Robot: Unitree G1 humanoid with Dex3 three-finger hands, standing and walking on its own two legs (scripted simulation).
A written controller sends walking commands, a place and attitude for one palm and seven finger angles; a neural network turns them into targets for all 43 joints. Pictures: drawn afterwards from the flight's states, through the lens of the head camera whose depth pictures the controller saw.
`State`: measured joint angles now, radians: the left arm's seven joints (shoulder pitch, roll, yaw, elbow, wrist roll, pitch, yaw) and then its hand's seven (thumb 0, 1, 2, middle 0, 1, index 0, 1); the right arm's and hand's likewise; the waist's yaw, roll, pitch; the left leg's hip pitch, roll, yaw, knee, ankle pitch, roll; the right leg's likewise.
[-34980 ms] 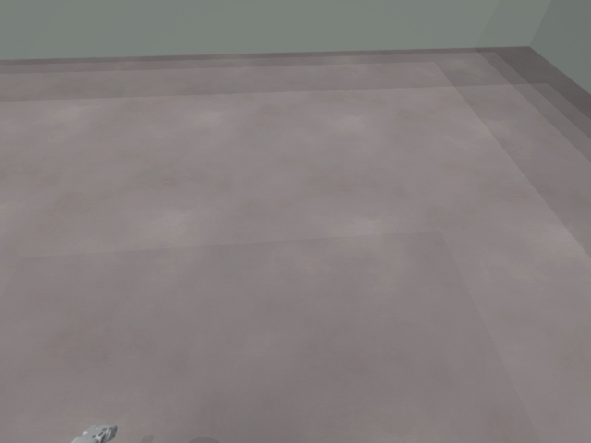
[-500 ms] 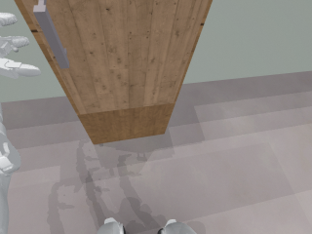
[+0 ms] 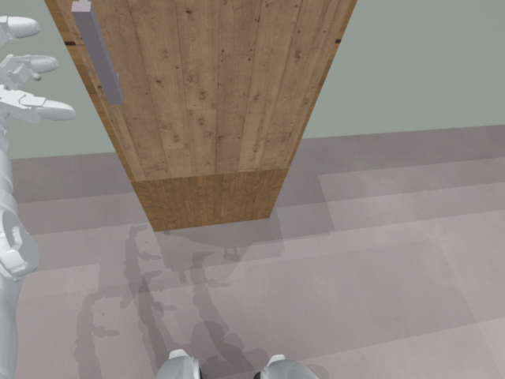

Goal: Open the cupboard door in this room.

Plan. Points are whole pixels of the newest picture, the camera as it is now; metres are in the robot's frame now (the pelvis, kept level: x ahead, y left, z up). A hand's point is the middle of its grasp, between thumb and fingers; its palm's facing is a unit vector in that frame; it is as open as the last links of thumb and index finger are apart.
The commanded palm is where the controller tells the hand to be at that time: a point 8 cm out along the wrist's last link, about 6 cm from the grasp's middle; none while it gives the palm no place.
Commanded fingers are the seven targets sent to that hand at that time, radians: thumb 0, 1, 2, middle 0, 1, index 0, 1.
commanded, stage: move the hooked fingers beside the handle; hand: left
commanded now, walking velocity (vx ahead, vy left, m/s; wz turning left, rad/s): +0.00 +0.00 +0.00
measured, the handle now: (102, 51) +0.58 +0.18 +0.13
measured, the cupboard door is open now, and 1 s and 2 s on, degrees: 0 0 0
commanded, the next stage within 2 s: slide the fingers in behind the handle in 0.06 s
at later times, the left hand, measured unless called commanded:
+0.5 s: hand (62, 72) +0.54 +0.22 +0.13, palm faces +0.07 -1.00 +0.01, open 14.0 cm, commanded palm +0.52 +0.27 +0.13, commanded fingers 0.00 -0.50 0.30 -0.30 -1.20 -0.30 -1.20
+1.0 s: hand (86, 74) +0.53 +0.19 +0.13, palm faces +0.06 -1.00 +0.00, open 14.0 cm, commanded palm +0.51 +0.23 +0.13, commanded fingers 0.00 -0.50 0.30 -0.30 -1.20 -0.30 -1.20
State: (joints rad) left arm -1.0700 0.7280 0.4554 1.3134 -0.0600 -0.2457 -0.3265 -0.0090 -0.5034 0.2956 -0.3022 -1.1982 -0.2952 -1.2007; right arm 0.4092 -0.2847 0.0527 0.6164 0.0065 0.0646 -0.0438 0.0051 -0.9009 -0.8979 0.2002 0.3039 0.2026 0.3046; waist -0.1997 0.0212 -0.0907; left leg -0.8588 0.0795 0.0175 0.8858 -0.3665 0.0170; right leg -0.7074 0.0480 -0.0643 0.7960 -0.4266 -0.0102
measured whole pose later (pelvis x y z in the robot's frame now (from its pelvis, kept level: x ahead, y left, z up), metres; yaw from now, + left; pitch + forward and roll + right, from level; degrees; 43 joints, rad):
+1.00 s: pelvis +0.00 -0.01 +0.00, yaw +0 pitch +19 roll -3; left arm -1.03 0.55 0.39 1.22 -0.07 -0.26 -0.19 -0.01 -0.50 0.30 -0.30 -1.20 -0.29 -1.20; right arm 0.43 -0.27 0.03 0.64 -0.01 0.05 0.00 0.01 -0.90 -0.90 0.20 0.30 0.20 0.30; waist -0.18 0.04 -0.11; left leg -0.84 0.08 0.02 0.88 -0.37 0.01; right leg -0.69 0.05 -0.06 0.80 -0.44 -0.02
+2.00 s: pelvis +0.00 -0.01 +0.00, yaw +0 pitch +18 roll -2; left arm -1.04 0.50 0.38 1.25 -0.05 -0.29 -0.12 -0.01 -0.43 0.33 -0.31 -1.21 -0.30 -1.21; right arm 0.44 -0.27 0.02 0.66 -0.01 0.04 0.00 0.01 -0.90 -0.90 0.20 0.30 0.20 0.30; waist -0.19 0.04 -0.10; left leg -0.82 0.07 0.02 0.86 -0.35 0.00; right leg -0.69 0.05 -0.06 0.81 -0.43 -0.03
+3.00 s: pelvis +0.00 -0.01 +0.01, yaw -1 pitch +16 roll -2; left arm -0.82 0.37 0.33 1.01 -0.11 -0.27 -0.09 0.00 0.73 0.77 -0.36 -1.35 -0.36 -1.35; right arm 0.46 -0.26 0.00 0.64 0.00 0.06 0.02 0.01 -0.90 -0.90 0.20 0.30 0.20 0.30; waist -0.14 0.05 -0.13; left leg -0.74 0.07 0.05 0.82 -0.35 0.00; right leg -0.62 0.05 -0.03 0.78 -0.43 -0.02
